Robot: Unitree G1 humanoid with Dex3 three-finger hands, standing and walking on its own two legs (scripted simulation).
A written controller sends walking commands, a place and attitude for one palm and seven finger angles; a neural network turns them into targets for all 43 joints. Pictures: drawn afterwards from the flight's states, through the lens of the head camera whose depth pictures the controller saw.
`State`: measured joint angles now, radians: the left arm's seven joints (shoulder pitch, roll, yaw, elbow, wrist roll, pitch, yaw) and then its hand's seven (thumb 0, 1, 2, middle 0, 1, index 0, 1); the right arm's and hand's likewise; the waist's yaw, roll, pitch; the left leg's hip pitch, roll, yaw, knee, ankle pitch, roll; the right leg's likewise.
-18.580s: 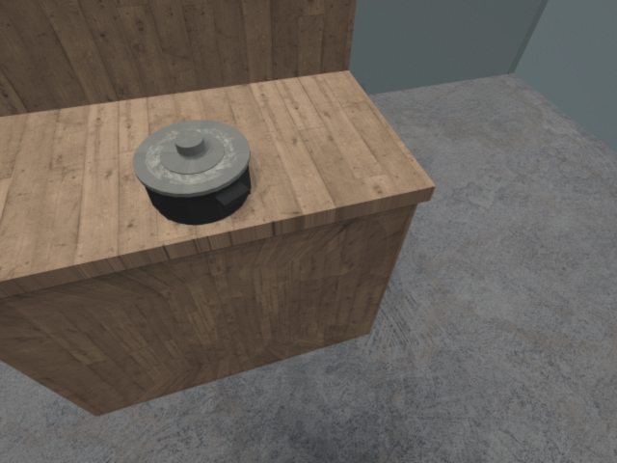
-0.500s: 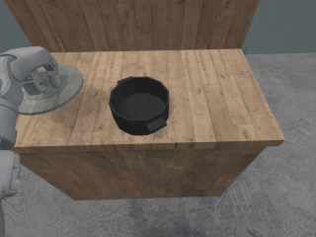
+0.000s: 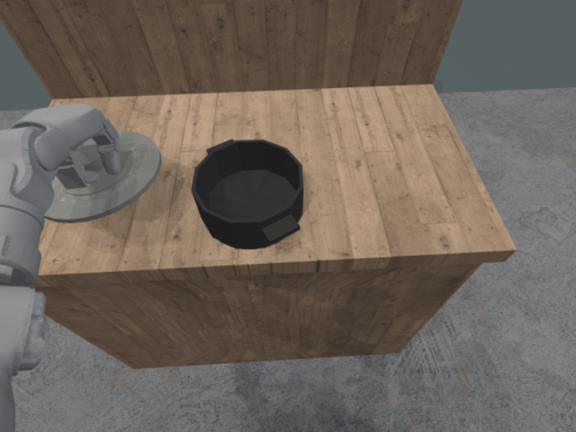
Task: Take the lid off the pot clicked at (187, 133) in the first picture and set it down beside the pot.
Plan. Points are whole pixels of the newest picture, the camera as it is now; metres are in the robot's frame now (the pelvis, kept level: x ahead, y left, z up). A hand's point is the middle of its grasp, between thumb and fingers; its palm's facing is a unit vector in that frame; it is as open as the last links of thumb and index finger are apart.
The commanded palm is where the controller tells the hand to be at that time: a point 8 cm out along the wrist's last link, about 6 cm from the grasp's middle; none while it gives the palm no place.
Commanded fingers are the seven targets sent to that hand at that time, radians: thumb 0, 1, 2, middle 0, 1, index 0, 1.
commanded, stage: lower the lid onto the table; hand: left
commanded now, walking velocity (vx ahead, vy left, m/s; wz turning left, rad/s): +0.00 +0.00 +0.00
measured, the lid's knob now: (88, 159) +0.48 +0.28 +0.11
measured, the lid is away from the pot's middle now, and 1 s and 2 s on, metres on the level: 0.23 0.24 0.25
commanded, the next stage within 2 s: open the fingers wide in 1.24 s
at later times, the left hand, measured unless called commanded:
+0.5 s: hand (90, 181) +0.46 +0.28 +0.09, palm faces -0.45 -0.07 -0.89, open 5.2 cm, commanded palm +0.47 +0.29 +0.16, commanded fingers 0.00 0.61 1.06 -0.80 -0.99 -1.01 -1.08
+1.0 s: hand (94, 198) +0.45 +0.28 +0.06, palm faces -0.46 -0.08 -0.88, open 5.1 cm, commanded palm +0.47 +0.29 +0.12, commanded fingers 0.00 0.61 1.06 -0.80 -0.99 -1.01 -1.08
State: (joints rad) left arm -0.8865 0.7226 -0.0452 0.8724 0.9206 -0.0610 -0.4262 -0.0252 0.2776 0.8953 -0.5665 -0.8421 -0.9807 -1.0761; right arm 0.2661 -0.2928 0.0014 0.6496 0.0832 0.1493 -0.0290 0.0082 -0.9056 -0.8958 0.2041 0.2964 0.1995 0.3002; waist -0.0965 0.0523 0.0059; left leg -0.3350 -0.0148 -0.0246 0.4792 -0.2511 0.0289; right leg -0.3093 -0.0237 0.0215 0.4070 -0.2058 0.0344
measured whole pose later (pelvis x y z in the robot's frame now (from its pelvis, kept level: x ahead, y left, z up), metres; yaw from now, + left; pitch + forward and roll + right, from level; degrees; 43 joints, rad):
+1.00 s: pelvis +0.01 +0.00 -0.01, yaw +0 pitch +10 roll -2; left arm -0.84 0.71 -0.03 1.00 0.94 -0.14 -0.34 -0.03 0.29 0.90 -0.56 -0.84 -0.98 -1.08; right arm 0.28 -0.28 0.00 0.68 0.08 0.16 -0.06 0.01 -0.90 -0.90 0.21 0.30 0.20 0.30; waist -0.10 0.04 -0.03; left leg -0.45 -0.01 -0.02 0.57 -0.30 0.03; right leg -0.42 -0.02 0.02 0.48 -0.25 0.04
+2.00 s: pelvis +0.00 +0.01 -0.02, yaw -2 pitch +14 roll -2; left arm -0.85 0.75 0.01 1.05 0.97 -0.17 -0.28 0.00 0.22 0.81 -0.45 -0.86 -0.74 -0.98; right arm 0.31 -0.29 0.01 0.66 0.08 0.18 -0.07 0.01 -0.90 -0.90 0.21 0.30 0.20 0.30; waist -0.12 0.03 -0.06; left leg -0.58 0.00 -0.01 0.69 -0.34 0.03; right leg -0.56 0.00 0.04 0.59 -0.27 0.04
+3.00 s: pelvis +0.01 +0.01 -0.01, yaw -1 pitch +11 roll -2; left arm -0.85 0.74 -0.03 0.94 0.93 -0.10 -0.33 0.01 -0.03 0.70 -0.39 -0.82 -0.39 -0.82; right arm 0.29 -0.28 0.00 0.64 0.09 0.21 -0.04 0.01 -0.91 -0.90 0.20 0.30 0.20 0.30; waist -0.10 0.05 -0.06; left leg -0.48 -0.01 -0.01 0.62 -0.32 0.05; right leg -0.44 -0.02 0.03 0.51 -0.25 0.04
